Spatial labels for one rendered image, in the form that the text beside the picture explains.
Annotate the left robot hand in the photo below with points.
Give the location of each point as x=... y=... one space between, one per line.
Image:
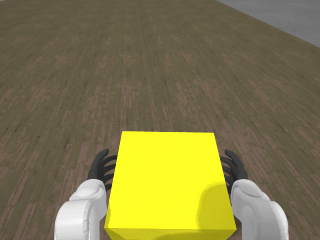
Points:
x=98 y=170

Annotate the robot right forearm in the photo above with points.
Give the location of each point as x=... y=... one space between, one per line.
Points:
x=261 y=218

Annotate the robot left forearm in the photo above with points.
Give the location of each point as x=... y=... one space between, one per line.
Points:
x=79 y=218

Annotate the carton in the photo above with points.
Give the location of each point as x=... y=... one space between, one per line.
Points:
x=169 y=186

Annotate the right robot hand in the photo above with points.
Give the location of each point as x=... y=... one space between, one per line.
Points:
x=236 y=170

